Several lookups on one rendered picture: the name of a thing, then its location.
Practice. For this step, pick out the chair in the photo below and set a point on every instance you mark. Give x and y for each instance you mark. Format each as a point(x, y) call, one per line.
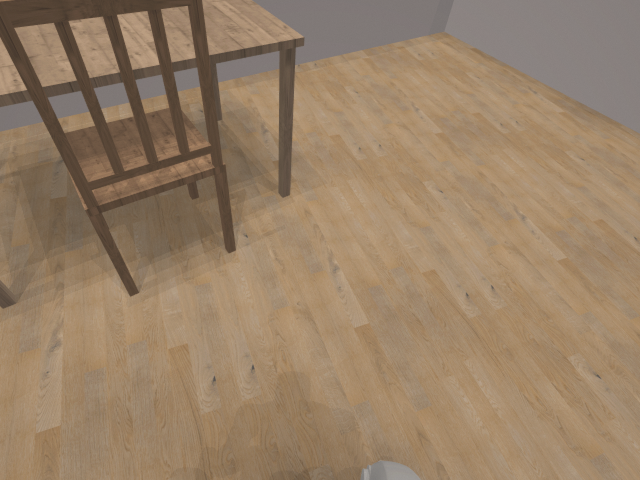
point(116, 163)

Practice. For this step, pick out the table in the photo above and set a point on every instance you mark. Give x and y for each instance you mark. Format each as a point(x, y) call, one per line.
point(235, 29)

